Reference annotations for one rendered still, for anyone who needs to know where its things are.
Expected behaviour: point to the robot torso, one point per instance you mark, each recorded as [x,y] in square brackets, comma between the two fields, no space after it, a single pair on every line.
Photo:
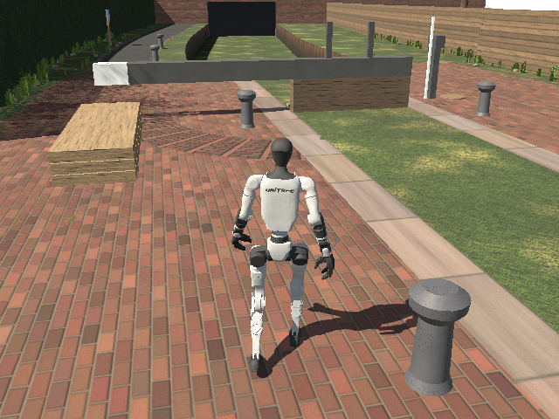
[279,210]

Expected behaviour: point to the right robot hand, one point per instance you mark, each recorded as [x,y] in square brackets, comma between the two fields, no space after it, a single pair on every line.
[330,265]

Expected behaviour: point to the left robot hand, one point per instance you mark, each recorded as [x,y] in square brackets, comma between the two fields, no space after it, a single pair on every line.
[244,238]

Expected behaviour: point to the robot head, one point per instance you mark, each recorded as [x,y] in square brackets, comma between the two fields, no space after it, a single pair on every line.
[282,149]

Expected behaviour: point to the right robot upper arm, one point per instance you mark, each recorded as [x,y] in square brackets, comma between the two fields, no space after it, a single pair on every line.
[307,184]

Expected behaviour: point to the robot left forearm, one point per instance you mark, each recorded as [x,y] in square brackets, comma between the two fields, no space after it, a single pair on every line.
[239,226]

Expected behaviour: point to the robot right forearm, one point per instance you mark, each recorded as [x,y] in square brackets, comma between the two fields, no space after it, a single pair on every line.
[322,238]

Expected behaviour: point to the left robot upper arm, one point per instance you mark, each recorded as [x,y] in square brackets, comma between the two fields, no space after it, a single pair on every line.
[253,183]

